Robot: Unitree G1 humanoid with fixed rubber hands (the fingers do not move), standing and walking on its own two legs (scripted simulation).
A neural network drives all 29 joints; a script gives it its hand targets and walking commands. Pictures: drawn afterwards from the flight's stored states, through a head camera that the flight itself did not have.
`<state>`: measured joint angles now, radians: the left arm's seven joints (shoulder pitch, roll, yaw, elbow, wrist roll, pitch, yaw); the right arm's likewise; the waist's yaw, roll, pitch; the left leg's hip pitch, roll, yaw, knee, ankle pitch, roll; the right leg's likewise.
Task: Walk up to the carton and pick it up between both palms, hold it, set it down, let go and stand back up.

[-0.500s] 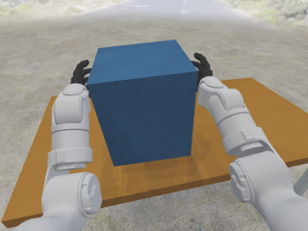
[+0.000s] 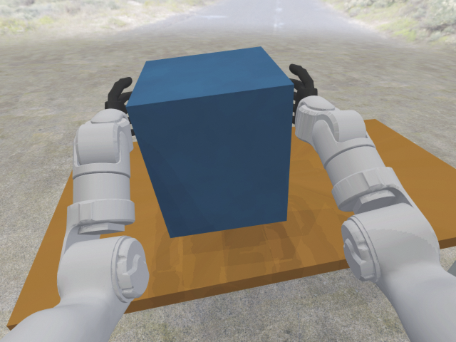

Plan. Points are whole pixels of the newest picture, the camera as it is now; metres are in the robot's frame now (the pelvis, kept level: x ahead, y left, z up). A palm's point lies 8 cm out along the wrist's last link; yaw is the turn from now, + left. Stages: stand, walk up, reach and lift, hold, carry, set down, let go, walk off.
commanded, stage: reach and lift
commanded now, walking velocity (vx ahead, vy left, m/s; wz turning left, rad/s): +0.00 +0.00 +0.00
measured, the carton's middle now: (216, 140) +0.40 +0.00 +0.24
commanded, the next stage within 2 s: hold in 0.10 s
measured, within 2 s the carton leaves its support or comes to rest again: neither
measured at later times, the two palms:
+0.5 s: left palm (114, 112) +0.38 +0.16 +0.31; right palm (306, 96) +0.37 -0.14 +0.32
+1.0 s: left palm (113, 113) +0.38 +0.16 +0.30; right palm (304, 98) +0.37 -0.14 +0.32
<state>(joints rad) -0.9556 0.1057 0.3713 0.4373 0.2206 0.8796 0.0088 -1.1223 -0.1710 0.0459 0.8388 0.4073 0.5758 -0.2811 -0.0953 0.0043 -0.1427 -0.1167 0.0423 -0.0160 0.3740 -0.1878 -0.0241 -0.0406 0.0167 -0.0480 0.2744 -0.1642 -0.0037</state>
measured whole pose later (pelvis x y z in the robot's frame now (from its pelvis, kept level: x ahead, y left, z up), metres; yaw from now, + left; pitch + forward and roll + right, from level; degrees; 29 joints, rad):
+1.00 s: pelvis +0.00 +0.00 +0.00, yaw +1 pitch -3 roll -2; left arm -1.02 0.13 0.36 0.51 0.21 0.89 0.00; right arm -1.19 -0.19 0.06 0.89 0.44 0.62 -0.30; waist -0.09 0.01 -0.18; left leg -0.14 0.04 -0.05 0.39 -0.19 -0.03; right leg -0.05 0.03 -0.04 0.27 -0.16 -0.01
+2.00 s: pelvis +0.00 +0.00 +0.00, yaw +1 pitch -3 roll -2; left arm -1.03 0.13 0.37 0.54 0.21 0.88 0.01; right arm -1.21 -0.20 0.06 0.92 0.44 0.63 -0.30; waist -0.09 0.01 -0.19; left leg -0.16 0.03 -0.07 0.39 -0.19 -0.03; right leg -0.06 0.04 -0.02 0.27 -0.16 -0.01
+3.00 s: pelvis +0.00 +0.00 +0.00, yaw +1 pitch -3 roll -2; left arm -1.03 0.13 0.37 0.54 0.20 0.88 0.01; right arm -1.21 -0.20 0.06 0.91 0.45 0.64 -0.30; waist -0.09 0.01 -0.19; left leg -0.16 0.03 -0.08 0.39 -0.19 -0.03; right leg -0.06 0.04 0.00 0.26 -0.16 -0.01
